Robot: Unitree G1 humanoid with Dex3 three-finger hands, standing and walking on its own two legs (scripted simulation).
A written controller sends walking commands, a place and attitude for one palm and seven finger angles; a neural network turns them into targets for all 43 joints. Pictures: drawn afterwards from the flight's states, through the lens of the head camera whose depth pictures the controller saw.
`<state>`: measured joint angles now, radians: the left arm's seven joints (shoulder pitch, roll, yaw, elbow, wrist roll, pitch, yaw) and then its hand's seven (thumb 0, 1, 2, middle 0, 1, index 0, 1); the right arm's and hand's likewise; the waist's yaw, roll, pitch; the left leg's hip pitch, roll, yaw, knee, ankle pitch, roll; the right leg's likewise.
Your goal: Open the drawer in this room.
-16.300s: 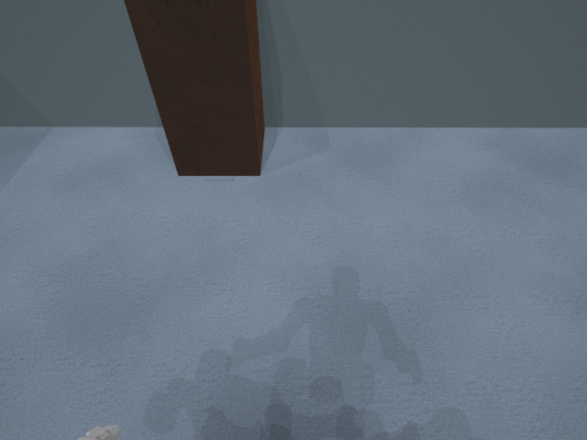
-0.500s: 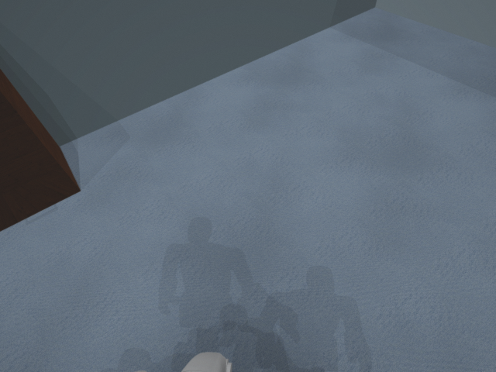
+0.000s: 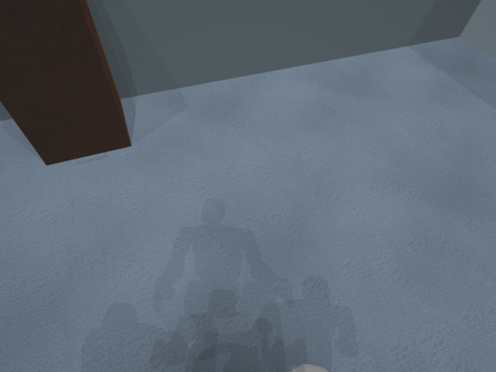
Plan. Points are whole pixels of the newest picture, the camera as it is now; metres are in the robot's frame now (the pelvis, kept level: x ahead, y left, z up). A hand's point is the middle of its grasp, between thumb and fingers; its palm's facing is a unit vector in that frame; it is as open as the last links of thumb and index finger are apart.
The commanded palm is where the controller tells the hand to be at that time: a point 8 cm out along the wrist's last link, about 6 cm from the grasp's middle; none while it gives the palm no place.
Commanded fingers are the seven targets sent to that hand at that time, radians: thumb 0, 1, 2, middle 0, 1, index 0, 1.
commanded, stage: turn or walk to find it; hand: left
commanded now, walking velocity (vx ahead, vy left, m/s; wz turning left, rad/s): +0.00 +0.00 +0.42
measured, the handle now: out of the picture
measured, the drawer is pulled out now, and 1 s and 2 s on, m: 0.00 0.00 0.00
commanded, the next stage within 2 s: stand and wait in 1.22 s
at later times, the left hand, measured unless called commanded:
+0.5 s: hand out of the picture +0.00 +0.15 -0.16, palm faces +0.25 -0.93 -0.25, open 7.4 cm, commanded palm none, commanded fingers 0.00 0.90 0.90 -0.20 -0.30 -0.20 -0.30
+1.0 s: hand out of the picture -0.08 +0.21 -0.16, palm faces +0.45 -0.85 -0.26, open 7.4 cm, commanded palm none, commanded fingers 0.00 0.90 0.90 -0.20 -0.30 -0.20 -0.30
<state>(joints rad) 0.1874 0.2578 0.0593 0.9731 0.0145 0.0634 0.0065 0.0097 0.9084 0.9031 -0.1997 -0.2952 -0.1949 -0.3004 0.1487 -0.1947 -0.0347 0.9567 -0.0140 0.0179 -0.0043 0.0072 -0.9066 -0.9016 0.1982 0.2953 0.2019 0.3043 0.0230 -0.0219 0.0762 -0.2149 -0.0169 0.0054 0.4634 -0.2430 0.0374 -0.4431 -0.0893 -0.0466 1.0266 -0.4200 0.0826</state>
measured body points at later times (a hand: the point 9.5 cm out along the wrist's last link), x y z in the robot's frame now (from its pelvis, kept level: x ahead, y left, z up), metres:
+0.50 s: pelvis -0.02 -0.05 +0.00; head +0.02 -0.06 +0.45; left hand -0.01 +0.20 -0.14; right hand +0.07 -0.29 -0.17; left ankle -0.08 +0.10 -0.67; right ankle +0.00 -0.14 -0.74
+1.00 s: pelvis -0.05 -0.02 +0.00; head -0.03 +0.00 +0.45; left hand -0.10 +0.25 -0.14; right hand +0.13 -0.20 -0.14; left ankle -0.08 +0.08 -0.74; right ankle +0.00 -0.15 -0.69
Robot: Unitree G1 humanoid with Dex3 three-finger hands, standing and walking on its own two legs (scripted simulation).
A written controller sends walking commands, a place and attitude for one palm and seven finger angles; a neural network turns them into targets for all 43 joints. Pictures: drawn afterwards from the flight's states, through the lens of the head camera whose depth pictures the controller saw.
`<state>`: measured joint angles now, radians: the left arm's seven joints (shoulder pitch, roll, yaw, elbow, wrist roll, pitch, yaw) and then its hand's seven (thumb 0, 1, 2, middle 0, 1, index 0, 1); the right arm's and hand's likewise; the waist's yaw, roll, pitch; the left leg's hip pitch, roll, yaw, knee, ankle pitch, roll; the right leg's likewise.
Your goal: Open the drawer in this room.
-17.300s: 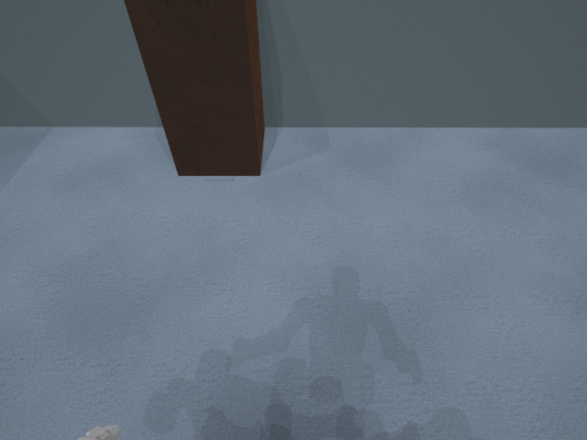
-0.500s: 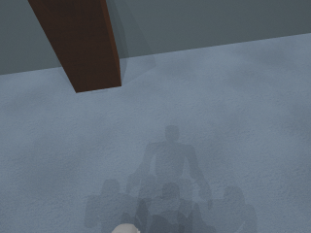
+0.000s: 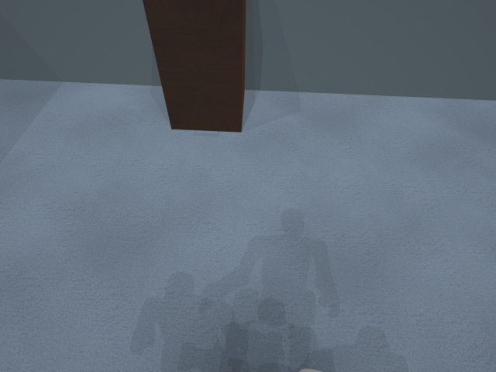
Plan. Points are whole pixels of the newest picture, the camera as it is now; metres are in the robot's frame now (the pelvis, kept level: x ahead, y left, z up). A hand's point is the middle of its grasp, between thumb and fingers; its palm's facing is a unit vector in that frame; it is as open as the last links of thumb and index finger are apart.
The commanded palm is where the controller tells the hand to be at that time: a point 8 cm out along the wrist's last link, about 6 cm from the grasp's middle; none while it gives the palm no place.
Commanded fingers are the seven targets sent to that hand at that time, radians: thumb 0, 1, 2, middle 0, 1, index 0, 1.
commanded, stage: turn or walk to find it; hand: left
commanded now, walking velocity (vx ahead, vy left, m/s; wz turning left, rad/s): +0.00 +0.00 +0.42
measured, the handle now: out of the picture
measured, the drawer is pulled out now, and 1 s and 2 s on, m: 0.00 0.00 0.00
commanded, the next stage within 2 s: stand and wait in 0.22 s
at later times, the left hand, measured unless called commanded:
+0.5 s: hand out of the picture -0.03 +0.15 -0.16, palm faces +0.22 -0.94 -0.26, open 7.4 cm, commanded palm none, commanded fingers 0.00 0.90 0.90 -0.20 -0.30 -0.20 -0.30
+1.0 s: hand out of the picture -0.09 +0.12 -0.16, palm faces +0.37 -0.90 -0.25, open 7.4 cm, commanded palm none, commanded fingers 0.00 0.90 0.90 -0.20 -0.30 -0.20 -0.30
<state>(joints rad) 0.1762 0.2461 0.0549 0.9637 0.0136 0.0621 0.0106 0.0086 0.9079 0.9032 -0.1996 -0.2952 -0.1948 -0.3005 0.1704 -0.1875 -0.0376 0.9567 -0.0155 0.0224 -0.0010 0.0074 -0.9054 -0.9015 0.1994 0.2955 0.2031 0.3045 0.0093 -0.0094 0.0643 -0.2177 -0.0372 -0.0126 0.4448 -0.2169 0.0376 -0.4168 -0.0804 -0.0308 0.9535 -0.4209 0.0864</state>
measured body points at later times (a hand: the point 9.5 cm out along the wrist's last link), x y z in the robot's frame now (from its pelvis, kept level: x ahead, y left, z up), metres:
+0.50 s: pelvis -0.03 -0.05 +0.00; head +0.00 -0.07 +0.45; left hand -0.04 +0.19 -0.14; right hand +0.06 -0.29 -0.16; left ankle -0.09 +0.11 -0.70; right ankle +0.00 -0.13 -0.74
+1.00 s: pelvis -0.05 -0.07 +0.00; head -0.05 -0.09 +0.45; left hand -0.11 +0.17 -0.14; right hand +0.07 -0.28 -0.17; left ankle -0.10 +0.07 -0.68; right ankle -0.03 -0.15 -0.74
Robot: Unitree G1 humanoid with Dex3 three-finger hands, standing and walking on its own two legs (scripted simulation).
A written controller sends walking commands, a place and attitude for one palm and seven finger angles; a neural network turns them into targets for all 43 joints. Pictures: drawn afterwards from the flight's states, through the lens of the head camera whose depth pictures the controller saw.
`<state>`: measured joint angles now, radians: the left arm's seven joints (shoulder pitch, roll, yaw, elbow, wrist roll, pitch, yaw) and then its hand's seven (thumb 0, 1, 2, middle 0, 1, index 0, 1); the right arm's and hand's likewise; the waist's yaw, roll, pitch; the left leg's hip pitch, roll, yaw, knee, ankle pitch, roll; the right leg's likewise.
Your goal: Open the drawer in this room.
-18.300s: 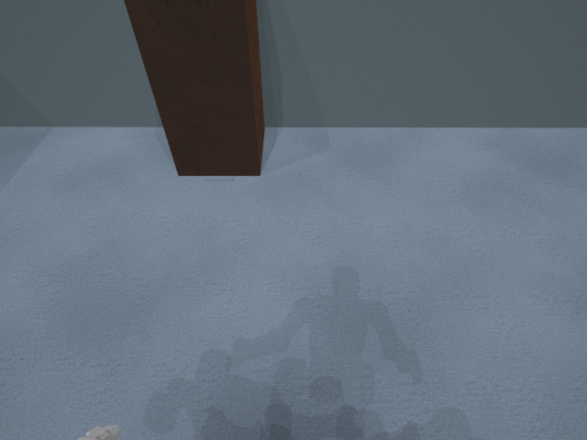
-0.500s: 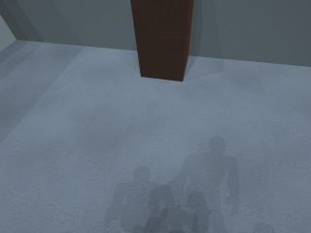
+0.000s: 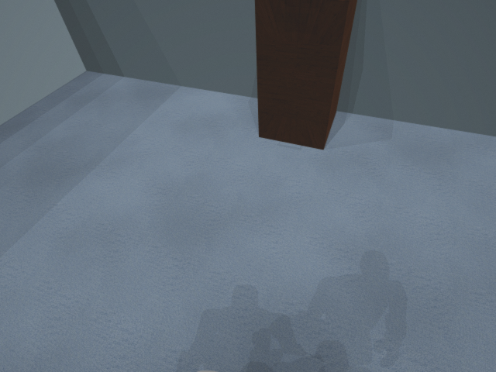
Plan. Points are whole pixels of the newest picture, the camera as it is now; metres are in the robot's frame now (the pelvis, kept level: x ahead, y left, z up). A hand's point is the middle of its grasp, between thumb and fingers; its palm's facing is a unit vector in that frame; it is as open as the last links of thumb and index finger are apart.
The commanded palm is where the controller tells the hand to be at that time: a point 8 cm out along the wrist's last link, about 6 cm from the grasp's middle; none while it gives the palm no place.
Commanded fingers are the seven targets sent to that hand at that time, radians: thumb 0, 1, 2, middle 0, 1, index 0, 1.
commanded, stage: turn or walk to find it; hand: left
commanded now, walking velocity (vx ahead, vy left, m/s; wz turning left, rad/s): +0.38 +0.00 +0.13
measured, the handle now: out of the picture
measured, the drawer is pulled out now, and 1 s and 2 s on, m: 0.00 0.00 0.00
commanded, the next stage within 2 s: stand and wait in 1.38 s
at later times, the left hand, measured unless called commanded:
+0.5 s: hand out of the picture +0.03 +0.23 -0.18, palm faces +0.11 -0.99 -0.12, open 7.4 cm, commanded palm none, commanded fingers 0.00 0.90 0.90 -0.20 -0.30 -0.20 -0.30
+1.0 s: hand (192, 235) +0.46 +0.20 -0.17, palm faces +0.00 -0.98 -0.20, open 7.4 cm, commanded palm none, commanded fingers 0.00 0.90 0.90 -0.20 -0.30 -0.20 -0.30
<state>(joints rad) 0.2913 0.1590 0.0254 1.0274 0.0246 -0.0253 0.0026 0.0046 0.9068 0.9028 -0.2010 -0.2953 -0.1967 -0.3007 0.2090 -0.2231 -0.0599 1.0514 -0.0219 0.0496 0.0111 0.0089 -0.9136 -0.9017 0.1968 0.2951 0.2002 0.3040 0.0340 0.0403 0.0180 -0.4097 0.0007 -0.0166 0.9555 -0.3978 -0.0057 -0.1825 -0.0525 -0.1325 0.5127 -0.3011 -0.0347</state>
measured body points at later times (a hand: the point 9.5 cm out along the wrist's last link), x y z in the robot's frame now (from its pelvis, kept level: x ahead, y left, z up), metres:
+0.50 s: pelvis +0.12 +0.08 -0.01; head +0.14 +0.09 +0.44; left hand +0.02 +0.28 -0.17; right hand +0.21 -0.15 -0.15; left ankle +0.14 +0.17 -0.74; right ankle +0.05 -0.06 -0.67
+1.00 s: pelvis +0.34 +0.03 -0.02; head +0.38 +0.00 +0.43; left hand +0.46 +0.25 -0.15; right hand +0.26 -0.19 -0.18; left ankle +0.20 +0.16 -0.64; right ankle +0.41 -0.06 -0.74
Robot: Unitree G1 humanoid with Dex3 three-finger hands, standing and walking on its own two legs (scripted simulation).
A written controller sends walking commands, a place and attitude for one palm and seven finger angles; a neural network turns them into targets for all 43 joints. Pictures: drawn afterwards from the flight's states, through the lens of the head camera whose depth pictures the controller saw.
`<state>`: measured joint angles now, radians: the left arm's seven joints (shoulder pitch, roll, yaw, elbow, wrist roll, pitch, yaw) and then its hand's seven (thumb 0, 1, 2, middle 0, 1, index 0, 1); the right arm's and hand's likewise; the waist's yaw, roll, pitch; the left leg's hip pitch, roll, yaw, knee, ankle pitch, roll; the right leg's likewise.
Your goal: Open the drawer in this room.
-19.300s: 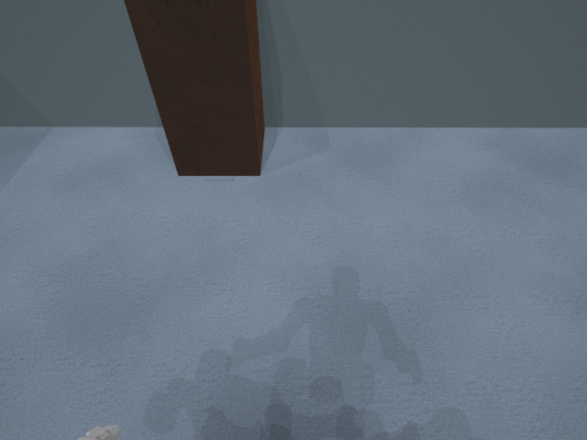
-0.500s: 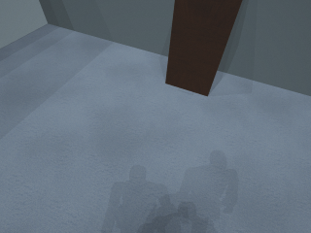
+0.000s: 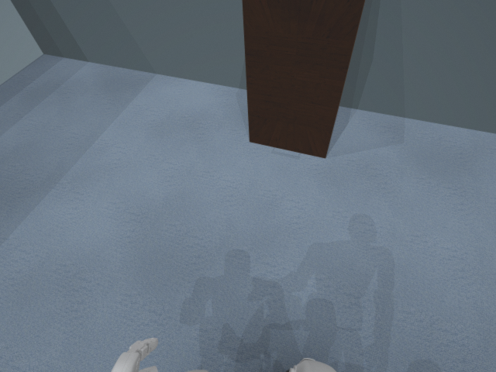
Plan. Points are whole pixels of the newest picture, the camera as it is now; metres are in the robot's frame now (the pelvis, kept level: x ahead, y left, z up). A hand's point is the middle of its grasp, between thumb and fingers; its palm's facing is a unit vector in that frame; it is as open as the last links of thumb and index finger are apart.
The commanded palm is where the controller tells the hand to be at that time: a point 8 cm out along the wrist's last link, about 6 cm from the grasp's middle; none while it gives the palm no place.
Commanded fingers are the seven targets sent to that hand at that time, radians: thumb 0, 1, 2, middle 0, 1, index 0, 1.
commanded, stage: turn or walk to find it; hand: left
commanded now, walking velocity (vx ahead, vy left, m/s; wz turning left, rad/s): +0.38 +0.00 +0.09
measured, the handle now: out of the picture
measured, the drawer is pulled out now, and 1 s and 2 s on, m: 0.00 0.00 0.00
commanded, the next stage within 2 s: stand and wait in 0.38 s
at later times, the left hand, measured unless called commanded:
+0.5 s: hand (141, 367) +0.15 +0.22 -0.17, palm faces +0.12 -0.98 -0.13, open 7.4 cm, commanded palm none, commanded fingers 0.00 0.90 0.90 -0.20 -0.30 -0.20 -0.30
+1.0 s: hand (173, 241) +0.40 +0.19 -0.15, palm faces +0.08 -0.97 -0.22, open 7.2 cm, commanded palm none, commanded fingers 0.00 0.90 0.90 -0.20 -0.30 -0.20 -0.30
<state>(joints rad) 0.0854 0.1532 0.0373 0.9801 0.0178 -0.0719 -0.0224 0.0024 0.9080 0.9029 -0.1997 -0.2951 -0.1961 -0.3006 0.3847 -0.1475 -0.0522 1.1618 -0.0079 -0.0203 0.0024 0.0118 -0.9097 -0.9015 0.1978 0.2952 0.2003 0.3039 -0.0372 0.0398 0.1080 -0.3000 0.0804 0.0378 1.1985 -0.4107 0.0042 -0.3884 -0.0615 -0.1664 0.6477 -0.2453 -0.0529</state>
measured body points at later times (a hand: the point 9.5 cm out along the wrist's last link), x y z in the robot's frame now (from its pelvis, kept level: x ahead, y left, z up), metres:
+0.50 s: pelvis +0.22 +0.05 +0.01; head +0.24 +0.07 +0.46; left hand +0.15 +0.27 -0.16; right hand +0.35 -0.17 -0.12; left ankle +0.26 +0.14 -0.72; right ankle +0.14 -0.08 -0.64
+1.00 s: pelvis +0.33 +0.01 +0.01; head +0.34 -0.01 +0.46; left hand +0.39 +0.24 -0.13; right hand +0.31 -0.19 -0.16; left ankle +0.30 +0.15 -0.72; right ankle +0.37 -0.07 -0.72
